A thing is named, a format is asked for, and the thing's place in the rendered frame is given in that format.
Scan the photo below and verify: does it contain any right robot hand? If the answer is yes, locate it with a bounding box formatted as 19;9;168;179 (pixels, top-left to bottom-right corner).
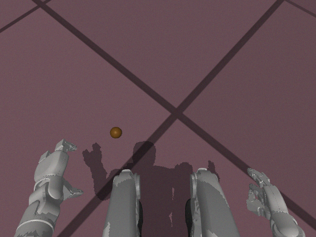
246;168;289;220

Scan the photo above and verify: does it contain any right robot arm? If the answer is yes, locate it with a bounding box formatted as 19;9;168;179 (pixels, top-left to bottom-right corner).
270;213;305;237

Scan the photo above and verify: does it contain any ball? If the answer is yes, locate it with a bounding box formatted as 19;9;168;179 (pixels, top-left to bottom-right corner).
110;127;122;138

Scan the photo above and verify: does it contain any left robot hand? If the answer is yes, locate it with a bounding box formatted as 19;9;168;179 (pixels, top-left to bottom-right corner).
34;139;84;200

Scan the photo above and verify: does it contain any left robot arm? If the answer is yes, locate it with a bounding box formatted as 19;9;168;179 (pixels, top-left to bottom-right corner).
14;175;64;237

